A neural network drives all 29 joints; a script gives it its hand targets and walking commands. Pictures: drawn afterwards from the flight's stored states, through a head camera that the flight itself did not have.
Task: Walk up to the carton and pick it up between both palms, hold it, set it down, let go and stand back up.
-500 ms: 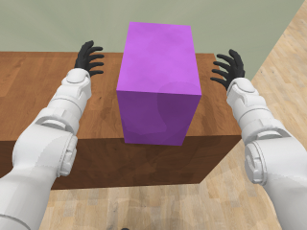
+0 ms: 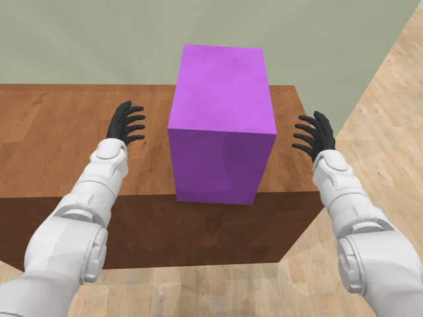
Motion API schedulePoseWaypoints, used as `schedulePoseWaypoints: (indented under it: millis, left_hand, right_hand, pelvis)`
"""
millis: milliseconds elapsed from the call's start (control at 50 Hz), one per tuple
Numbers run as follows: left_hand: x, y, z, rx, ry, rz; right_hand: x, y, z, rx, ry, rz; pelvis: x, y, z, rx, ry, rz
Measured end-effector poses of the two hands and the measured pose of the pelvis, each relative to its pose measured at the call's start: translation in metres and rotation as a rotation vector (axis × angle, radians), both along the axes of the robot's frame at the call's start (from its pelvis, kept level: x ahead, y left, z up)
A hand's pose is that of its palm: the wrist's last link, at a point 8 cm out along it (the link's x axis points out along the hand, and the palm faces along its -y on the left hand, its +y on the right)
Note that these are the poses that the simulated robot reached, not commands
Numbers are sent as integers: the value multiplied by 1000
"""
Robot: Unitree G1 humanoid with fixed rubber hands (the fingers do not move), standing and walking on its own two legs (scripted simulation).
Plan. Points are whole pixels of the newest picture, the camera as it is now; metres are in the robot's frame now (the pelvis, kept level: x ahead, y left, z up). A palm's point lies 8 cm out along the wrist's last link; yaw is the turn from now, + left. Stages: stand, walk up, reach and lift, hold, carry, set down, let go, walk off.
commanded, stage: set down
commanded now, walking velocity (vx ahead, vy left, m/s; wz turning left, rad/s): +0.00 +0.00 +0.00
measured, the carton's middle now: (219, 125) +0.55 +0.01 +0.02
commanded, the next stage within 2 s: none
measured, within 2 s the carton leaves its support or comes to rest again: neither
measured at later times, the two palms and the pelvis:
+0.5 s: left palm (122, 175) +0.37 +0.20 +0.03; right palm (320, 188) +0.37 -0.20 +0.03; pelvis +0.02 +0.00 +0.01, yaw +0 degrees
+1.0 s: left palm (117, 209) +0.31 +0.21 -0.01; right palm (314, 217) +0.32 -0.20 -0.01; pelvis +0.03 +0.00 +0.01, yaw +1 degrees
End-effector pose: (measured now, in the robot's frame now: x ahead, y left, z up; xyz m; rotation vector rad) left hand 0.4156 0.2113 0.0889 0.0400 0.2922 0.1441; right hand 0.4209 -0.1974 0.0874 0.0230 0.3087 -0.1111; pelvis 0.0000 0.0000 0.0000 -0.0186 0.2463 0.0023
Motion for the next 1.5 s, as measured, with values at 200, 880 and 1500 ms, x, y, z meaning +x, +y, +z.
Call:
schedulePoseWaypoints:
  millis: [200, 880, 1500]
  left_hand:
    - [-17, -2, -33, -6, 12, 6]
    - [-82, -5, -89, -2, 11, -12]
    - [-194, 4, -150, 18, 325, -8]
  right_hand:
    - [-17, 7, -32, 20, 10, 16]
    - [-78, -2, -90, -9, 21, 28]
    - [-204, -12, -144, -72, 278, 19]
  pelvis:
    - [1, -3, 0, 4, 13, 5]
    - [27, -6, 3, 14, -83, 15]
    - [24, -5, 9, 19, -283, 2]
